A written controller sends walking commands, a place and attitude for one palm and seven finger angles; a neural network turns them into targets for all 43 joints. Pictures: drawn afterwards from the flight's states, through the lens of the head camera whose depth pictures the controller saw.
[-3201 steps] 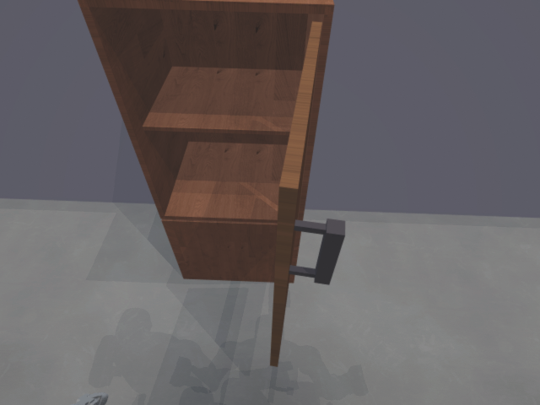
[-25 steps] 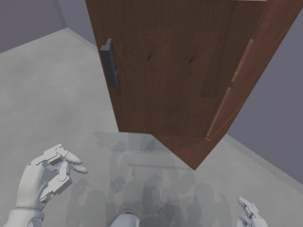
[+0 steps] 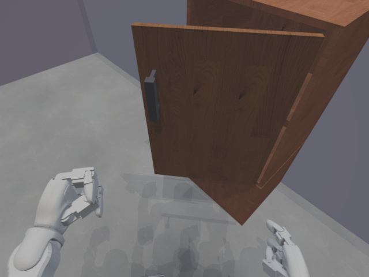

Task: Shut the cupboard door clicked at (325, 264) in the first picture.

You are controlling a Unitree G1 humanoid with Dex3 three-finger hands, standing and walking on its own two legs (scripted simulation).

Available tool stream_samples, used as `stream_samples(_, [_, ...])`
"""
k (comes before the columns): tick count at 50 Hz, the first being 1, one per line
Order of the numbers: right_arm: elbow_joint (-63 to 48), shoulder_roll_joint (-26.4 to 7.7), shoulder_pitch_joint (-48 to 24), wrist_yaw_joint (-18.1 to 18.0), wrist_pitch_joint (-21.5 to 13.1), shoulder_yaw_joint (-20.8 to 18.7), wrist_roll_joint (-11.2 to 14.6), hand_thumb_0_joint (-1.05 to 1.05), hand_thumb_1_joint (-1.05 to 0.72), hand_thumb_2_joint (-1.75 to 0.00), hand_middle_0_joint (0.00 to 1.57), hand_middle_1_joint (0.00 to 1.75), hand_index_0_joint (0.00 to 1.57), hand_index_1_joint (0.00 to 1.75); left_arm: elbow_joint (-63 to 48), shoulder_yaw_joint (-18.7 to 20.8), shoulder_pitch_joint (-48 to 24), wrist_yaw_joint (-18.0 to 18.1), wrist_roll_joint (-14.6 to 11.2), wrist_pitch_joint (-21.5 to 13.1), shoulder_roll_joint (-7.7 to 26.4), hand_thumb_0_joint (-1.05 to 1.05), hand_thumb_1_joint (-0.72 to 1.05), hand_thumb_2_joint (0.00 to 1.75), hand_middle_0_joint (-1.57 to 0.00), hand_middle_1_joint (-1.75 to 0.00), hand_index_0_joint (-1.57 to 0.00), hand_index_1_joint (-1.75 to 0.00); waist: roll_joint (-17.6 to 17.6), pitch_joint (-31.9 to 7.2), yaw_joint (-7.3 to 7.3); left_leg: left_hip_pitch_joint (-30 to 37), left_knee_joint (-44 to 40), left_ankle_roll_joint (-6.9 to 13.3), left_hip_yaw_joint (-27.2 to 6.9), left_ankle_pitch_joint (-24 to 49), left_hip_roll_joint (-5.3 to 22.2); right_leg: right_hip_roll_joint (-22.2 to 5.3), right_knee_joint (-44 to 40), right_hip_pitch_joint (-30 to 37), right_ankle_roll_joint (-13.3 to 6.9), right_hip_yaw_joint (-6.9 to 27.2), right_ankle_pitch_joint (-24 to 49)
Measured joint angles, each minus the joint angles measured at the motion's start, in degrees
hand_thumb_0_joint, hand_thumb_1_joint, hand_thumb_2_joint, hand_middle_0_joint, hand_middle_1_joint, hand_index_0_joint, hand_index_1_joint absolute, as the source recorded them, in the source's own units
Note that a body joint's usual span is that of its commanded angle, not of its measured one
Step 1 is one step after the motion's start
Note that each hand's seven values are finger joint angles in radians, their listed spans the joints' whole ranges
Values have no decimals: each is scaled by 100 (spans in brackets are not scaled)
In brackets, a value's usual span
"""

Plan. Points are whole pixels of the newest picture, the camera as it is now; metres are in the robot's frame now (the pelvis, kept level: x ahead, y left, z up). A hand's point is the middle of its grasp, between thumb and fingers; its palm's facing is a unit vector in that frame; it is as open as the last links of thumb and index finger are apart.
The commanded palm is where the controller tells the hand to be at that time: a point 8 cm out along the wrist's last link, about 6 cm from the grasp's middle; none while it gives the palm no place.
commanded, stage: raise the hand and make a fist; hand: left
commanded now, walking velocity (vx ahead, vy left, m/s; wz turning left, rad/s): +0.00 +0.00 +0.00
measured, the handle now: (153, 96) +0.53 +0.14 +0.11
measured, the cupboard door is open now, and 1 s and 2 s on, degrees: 40 40 40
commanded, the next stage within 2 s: bring the fist close to the handle in 0.44 s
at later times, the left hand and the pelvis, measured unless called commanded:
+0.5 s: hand (106, 195) +0.23 +0.17 +0.12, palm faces -0.01 -1.00 -0.05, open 3.1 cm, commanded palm +0.20 +0.22 +0.12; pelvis +0.00 -0.02 +0.01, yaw +0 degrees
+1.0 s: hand (135, 157) +0.32 +0.14 +0.11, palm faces -0.02 -1.00 -0.02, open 3.1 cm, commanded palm +0.29 +0.19 +0.12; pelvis +0.01 -0.03 +0.01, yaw -2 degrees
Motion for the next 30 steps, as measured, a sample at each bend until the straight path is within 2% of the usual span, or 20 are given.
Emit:
stream_samples(5, [208,-92,82,8,-56,-26,47,1,-90,-90,20,30,21,30,32,235,-289,-29,-134,-52,0,1,90,90,-129,-149,-130,-149,37,19,-14,197,-187,-29,-25,89,9,22,-193,200,-24,-24,87])
stream_samples(10, [242,-198,121,-14,-56,-94,87,1,-90,-90,20,30,21,30,304,110,-226,-237,-149,317,-76,1,90,90,-130,-149,-130,-150,83,26,-80,313,-375,-42,25,181,13,23,-304,257,-31,27,156])
stream_samples(13, [226,-214,131,-32,-68,-146,61,1,-90,-90,20,30,21,30,352,26,-60,-199,-104,391,-101,1,90,90,-130,-149,-130,-150,43,56,-114,351,-435,-58,60,207,23,29,-302,251,-48,63,160])
stream_samples(19, [320,-204,122,-3,-189,-216,19,1,-90,-90,20,30,20,30,182,136,-71,108,-29,-174,-128,2,90,89,-130,-150,-130,-150,-42,119,-90,363,-395,-119,12,190,52,62,-239,265,-110,20,113])
stream_samples(22, [360,-223,93,28,-209,-213,30,1,-90,-90,20,30,20,30,197,175,-174,57,-48,-315,-130,1,90,90,-130,-150,-130,-150,11,101,-81,351,-367,-136,-22,177,59,74,-226,270,-125,-10,97])
stream_samples(27, [310,-231,54,7,-171,-200,65,1,-90,-90,20,30,20,30,363,36,-115,-187,-79,9,-120,1,90,90,-130,-150,-130,-150,135,59,-94,380,-407,-139,5,178,61,73,-238,275,-122,18,92])
stream_samples(30, [285,-202,46,-27,-167,-193,47,1,-90,-90,20,30,20,30,412,-7,-50,-174,-88,129,-123,1,90,89,-130,-150,-130,-150,141,62,-98,407,-440,-145,28,179,55,65,-229,275,-126,41,77])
